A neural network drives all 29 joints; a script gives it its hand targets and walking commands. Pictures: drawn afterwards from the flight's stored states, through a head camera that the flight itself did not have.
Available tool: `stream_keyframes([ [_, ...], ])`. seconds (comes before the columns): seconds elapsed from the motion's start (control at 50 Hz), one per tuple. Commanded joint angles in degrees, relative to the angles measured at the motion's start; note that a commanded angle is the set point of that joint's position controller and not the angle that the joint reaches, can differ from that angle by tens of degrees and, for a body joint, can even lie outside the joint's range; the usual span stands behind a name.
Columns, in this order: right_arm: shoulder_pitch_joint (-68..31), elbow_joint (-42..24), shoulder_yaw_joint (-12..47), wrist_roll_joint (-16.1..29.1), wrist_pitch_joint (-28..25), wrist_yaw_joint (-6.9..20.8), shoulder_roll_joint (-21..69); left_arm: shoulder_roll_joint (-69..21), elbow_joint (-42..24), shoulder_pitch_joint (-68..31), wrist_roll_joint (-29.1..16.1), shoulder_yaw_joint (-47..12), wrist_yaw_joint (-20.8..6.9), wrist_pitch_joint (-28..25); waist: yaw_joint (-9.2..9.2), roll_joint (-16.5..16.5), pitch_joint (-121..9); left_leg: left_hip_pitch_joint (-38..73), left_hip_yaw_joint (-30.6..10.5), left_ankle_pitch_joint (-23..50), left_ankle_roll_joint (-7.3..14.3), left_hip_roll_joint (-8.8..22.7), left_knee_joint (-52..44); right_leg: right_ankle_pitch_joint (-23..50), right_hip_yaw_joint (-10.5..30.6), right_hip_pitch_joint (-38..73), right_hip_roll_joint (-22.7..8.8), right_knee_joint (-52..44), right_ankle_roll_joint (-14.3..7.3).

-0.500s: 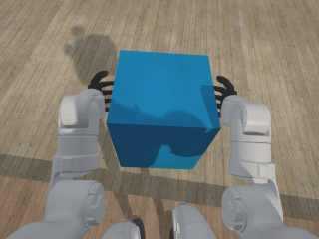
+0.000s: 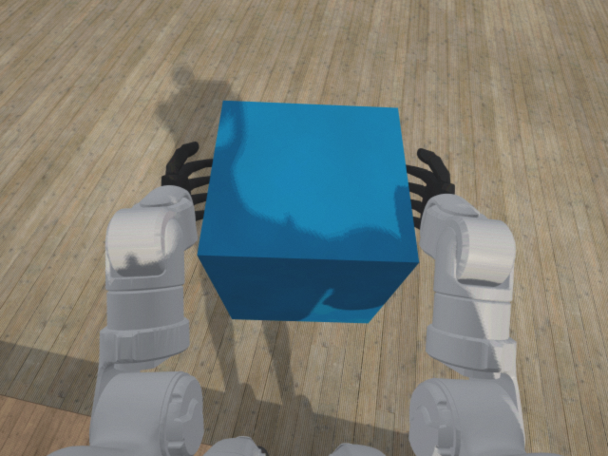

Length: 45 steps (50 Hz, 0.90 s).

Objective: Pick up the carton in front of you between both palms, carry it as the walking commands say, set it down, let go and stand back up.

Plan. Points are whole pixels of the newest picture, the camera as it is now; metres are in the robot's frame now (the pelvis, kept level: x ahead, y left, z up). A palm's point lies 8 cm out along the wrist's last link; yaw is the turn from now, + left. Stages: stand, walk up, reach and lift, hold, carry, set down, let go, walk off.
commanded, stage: carry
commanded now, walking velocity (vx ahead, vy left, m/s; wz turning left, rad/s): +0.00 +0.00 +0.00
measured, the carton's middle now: (304, 226) +0.39 +0.01 +0.03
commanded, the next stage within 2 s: none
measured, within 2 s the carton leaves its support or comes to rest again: neither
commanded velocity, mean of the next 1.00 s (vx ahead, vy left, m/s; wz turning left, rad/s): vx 0.00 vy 0.00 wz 0.00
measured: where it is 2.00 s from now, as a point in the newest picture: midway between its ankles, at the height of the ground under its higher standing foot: (292, 455)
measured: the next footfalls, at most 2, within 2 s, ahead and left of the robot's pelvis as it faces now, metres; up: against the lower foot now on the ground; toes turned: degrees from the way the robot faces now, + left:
right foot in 0.62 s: +0.32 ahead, -0.10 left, -0.12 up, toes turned +1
right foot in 1.78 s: +0.25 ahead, -0.10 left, -0.12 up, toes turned -4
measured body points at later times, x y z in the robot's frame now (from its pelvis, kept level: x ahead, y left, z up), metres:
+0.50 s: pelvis +0.11 +0.01 -0.02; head +0.15 +0.00 +0.42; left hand +0.49 +0.13 +0.08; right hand +0.47 -0.18 +0.08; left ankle +0.00 +0.10 -0.73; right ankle +0.22 -0.11 -0.73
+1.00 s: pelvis +0.21 -0.05 -0.11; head +0.31 -0.08 +0.33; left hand +0.58 +0.10 -0.07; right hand +0.59 -0.21 -0.08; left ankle +0.03 +0.10 -0.71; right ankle +0.28 -0.10 -0.85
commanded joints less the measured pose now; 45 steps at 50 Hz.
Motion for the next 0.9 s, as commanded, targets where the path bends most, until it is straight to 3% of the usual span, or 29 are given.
stream_keyframes([
  [0.0, -37.07, -0.66, 42.76, 25.03, -0.22, 13.40, 56.94, -61.05, -2.99, -41.81, -24.82, -43.67, -15.28, 0.33, -3.60, 10.23, -33.81, 31.31, -11.47, 58.03, 7.63, 13.88, 2.51, 2.25, 1.82, -3.43, -0.79, 0.79, 1.02],
  [0.04, -39.64, -1.63, 43.01, 26.93, -0.12, 13.60, 57.57, -61.12, -1.59, -40.66, -23.93, -42.20, -14.60, 0.36, -2.54, 7.98, -33.72, 25.56, -8.51, 55.82, 5.44, 11.79, 5.07, 13.56, 2.31, 2.59, -1.57, -1.26, 0.16],
  [0.12, -42.16, -2.00, 43.16, 28.67, 0.11, 13.56, 59.06, -59.87, 0.93, -36.80, -21.34, -39.21, -13.64, 0.24, 1.12, -1.20, -33.16, -1.62, -1.61, 27.83, -1.14, 4.91, 6.83, 50.11, 7.49, 28.60, -7.43, 1.69, -4.38],
  [0.16, -43.16, -2.56, 43.07, 28.87, 0.33, 13.59, 59.60, -59.91, -0.40, -37.70, -21.29, -39.26, -13.33, -0.02, 2.52, -4.70, -31.46, -10.63, -1.16, 7.41, -2.21, 2.35, 5.02, 53.58, 10.86, 35.40, -9.91, 2.02, -5.85],
  [0.18, -43.28, -2.19, 42.86, 28.81, 0.55, 13.60, 59.60, -59.91, -0.87, -38.29, -21.47, -39.40, -13.20, -0.03, 2.75, -5.86, -30.57, -12.35, -0.83, 2.45, -2.08, 1.41, 3.85, 54.80, 11.37, 36.69, -10.30, 2.12, -6.00],
  [0.2, -42.69, -1.24, 42.42, 28.55, 0.80, 13.61, 59.36, -59.83, -0.92, -38.55, -21.63, -39.59, -13.11, 0.04, 2.63, -6.04, -29.87, -11.68, -0.40, 3.45, -2.00, 1.03, 1.72, 55.74, 10.86, 36.51, -10.20, 3.01, -5.76],
  [0.22, -41.51, -0.08, 41.82, 28.06, 0.97, 13.59, 59.00, -59.74, -0.80, -38.60, -21.86, -39.90, -13.11, 0.14, 2.04, -5.10, -29.86, -7.04, 0.01, 10.96, -1.67, 1.36, -0.57, 54.65, 9.06, 33.22, -9.23, 4.31, -4.47],
  [0.24, -39.99, 1.00, 41.13, 27.55, 1.00, 13.50, 58.31, -59.67, -1.03, -39.38, -22.26, -40.12, -13.19, 0.20, 0.25, -1.17, -31.01, 6.45, -0.74, 29.73, -0.52, 2.87, -2.49, 50.08, 4.86, 22.08, -6.69, 7.49, -1.93],
  [0.26, -38.65, 1.55, 40.25, 27.08, 0.88, 13.30, 57.49, -60.04, -1.88, -40.36, -23.05, -40.59, -13.28, 0.23, -3.53, 5.73, -32.69, 28.18, -4.50, 50.98, 2.38, 5.79, -0.70, 36.27, -0.80, 1.74, -2.80, 13.59, 1.20],
  [0.28, -36.88, 2.08, 39.66, 26.58, 0.59, 13.02, 57.17, -61.60, -3.49, -41.47, -24.40, -41.60, -13.48, 0.26, -7.66, 16.46, -32.29, 46.70, -12.45, 65.73, 6.80, 11.31, 2.21, -5.09, -1.16, -21.08, 1.55, 18.36, 2.12],
  [0.3, -35.56, 2.27, 39.35, 26.15, 0.50, 12.76, 57.29, -62.23, -3.34, -41.80, -25.03, -41.79, -13.56, 0.40, -9.01, 14.24, -29.70, 51.72, -15.97, 67.43, 8.98, 14.04, 3.95, -13.49, 1.63, -29.72, 1.22, 20.52, 1.31],
  [0.32, -35.67, 1.77, 39.76, 26.06, 0.36, 12.59, 57.75, -61.60, -2.87, -41.44, -24.55, -40.94, -13.48, 0.42, -9.68, 10.46, -29.38, 51.85, -17.56, 63.50, 9.94, 15.22, 4.08, -13.47, 3.38, -31.80, 0.76, 21.17, 0.68],
  [0.36, -37.88, -0.52, 41.33, 27.51, 0.08, 12.70, 58.84, -60.29, -1.37, -39.07, -22.47, -39.20, -13.13, 0.51, -8.14, 6.19, -29.12, 45.61, -17.37, 50.80, 9.39, 14.83, 3.39, -7.13, 4.44, -28.77, -0.54, 18.19, 0.32],
  [0.38, -39.22, -1.73, 42.11, 28.45, 0.07, 12.91, 59.02, -59.19, -1.14, -37.41, -21.41, -38.85, -12.99, 0.71, -9.84, 7.12, -27.83, 49.22, -17.24, 41.05, 8.64, 12.34, 3.16, -1.08, 3.98, -35.48, 0.03, 18.27, 0.62],
  [0.42, -40.85, -2.26, 43.31, 29.48, -0.32, 13.42, 59.33, -58.27, -1.20, -36.35, -20.08, -38.21, -13.11, 0.98, -8.16, 7.60, -27.16, 39.74, -19.05, 33.35, 9.86, 13.80, 3.82, 8.59, 6.55, -30.53, -2.40, 13.80, 0.36],
  [0.46, -42.54, -1.71, 44.55, 30.90, -0.69, 14.19, 60.14, -56.26, -0.31, -35.89, -18.62, -37.21, -13.07, 0.49, -7.51, 2.93, -23.94, 22.74, -13.68, 15.94, 7.67, 10.12, 4.47, 27.57, 4.41, -15.65, -1.68, 1.27, 0.68],
  [0.48, -42.66, -1.09, 45.25, 31.56, -0.98, 14.62, 60.40, -55.61, 0.06, -35.20, -17.92, -36.59, -13.01, 0.21, -6.83, 4.32, -23.44, 13.17, -10.83, 9.99, 6.12, 8.55, 5.68, 35.97, 3.15, -5.05, -0.85, -1.64, 0.05],
  [0.54, -40.61, 3.32, 44.58, 31.21, -1.51, 15.44, 60.17, -53.74, 3.01, -33.01, -16.40, -35.04, -13.14, 0.03, -3.52, 5.44, -20.06, 2.35, -8.34, 3.25, 3.74, 7.48, 12.44, 40.99, 0.28, 8.54, -0.19, -6.08, -0.76],
  [0.58, -38.54, 7.77, 42.43, 29.71, -1.52, 15.42, 59.56, -53.42, 6.56, -31.38, -16.54, -33.85, -13.79, 0.16, -0.66, 3.18, -19.29, 3.96, -4.15, 5.13, 2.10, 4.68, 24.44, 43.93, -2.59, 17.14, -1.28, -16.74, 0.00],
  [0.6, -37.92, 9.48, 41.15, 29.06, -1.67, 15.33, 59.08, -53.12, 7.51, -31.85, -17.08, -33.49, -14.36, 0.22, 0.41, 1.98, -19.59, 2.73, -3.22, 5.40, 1.59, 3.73, 31.89, 40.05, -2.67, 22.58, -2.54, -17.14, 0.32],
  [0.62, -38.87, 10.11, 39.48, 28.63, -1.58, 15.14, 58.66, -52.59, 8.00, -34.65, -17.87, -33.27, -14.97, 0.20, -0.55, -6.32, -21.91, -4.79, -0.55, -18.90, -0.49, 0.18, 44.94, 60.73, 2.89, 30.47, -9.66, -8.96, -0.59],
  [0.64, -40.19, 11.07, 38.56, 28.51, -0.82, 14.61, 59.12, -52.85, 9.93, -35.07, -18.47, -33.65, -15.09, 0.13, -1.05, -10.43, -28.54, -13.46, -1.60, -31.03, -2.49, -0.43, 52.05, 78.47, 15.05, 39.60, -20.28, 2.39, -5.84],
  [0.66, -39.43, 11.79, 37.79, 28.40, -0.40, 13.92, 58.36, -54.32, 9.20, -35.81, -20.43, -34.50, -15.17, 0.17, -1.16, -6.99, -31.57, -13.33, -3.97, -28.53, -2.61, 1.62, 50.46, 67.09, 19.09, 36.74, -22.00, 1.07, -7.25],
  [0.7, -42.00, 8.27, 37.68, 28.66, -0.57, 12.97, 60.84, -57.95, 3.87, -42.24, -23.53, -35.33, -15.30, -0.58, -0.65, -4.16, -33.18, -13.15, -4.39, -23.83, -2.42, 1.59, 45.38, 26.82, 28.55, 28.54, -22.02, -8.76, -9.54],
  [0.72, -44.15, 5.95, 38.25, 29.19, -0.83, 12.57, 62.27, -60.55, 1.28, -45.04, -25.06, -36.28, -15.39, -0.88, -1.22, -4.94, -32.29, -11.94, -4.47, -22.44, -1.90, 1.60, 43.71, 24.14, 29.34, 25.74, -20.85, -10.16, -7.80],
  [0.76, -45.54, 3.37, 39.97, 29.16, -1.88, 11.72, 65.63, -63.78, -3.03, -48.53, -26.90, -37.42, -15.44, -1.46, -1.52, -4.10, -31.97, -8.21, -4.07, -22.95, -2.63, 0.75, 38.00, 29.81, 24.18, 25.89, -17.29, -9.71, -2.97],
  [0.8, -41.81, 2.54, 41.19, 28.82, -3.02, 10.93, 67.05, -64.62, -3.81, -45.42, -27.06, -37.74, -15.58, -2.16, -0.55, -6.13, -35.61, -9.41, -3.02, -24.46, -3.12, -0.02, 36.88, 48.89, 20.14, 33.98, -16.18, -6.06, 0.56],
  [0.84, -36.74, 2.49, 42.51, 28.30, -4.17, 10.19, 67.69, -64.58, -2.65, -38.97, -26.16, -37.62, -15.74, -3.14, -0.04, -8.85, -39.45, -11.41, -2.34, -24.88, -3.45, 0.14, 37.06, 70.75, 16.08, 41.57, -15.66, -1.32, 1.74],
  [0.88, -31.96, 2.34, 44.39, 27.64, -5.39, 9.66, 67.61, -64.15, -1.87, -32.68, -24.59, -37.92, -15.69, -4.33, 0.36, -10.03, -42.23, -11.81, -1.64, -23.74, -3.86, 0.15, 37.20, 82.83, 14.14, 44.65, -15.63, 0.49, 1.43],
])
